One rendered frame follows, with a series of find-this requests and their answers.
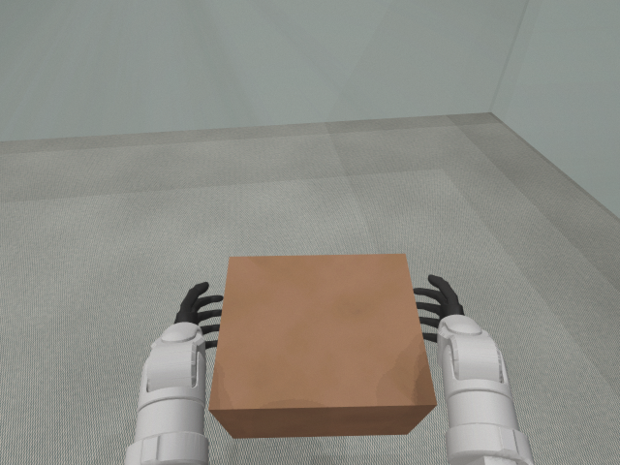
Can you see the robot right forearm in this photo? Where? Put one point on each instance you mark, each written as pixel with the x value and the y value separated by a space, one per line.
pixel 483 428

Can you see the carton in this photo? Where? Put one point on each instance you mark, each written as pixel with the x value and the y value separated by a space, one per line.
pixel 320 346

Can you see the left robot hand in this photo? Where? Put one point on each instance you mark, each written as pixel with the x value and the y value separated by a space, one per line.
pixel 189 310

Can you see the right robot hand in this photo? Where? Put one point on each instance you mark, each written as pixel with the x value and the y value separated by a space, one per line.
pixel 446 297

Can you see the robot left forearm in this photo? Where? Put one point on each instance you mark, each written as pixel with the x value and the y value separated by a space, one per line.
pixel 170 422

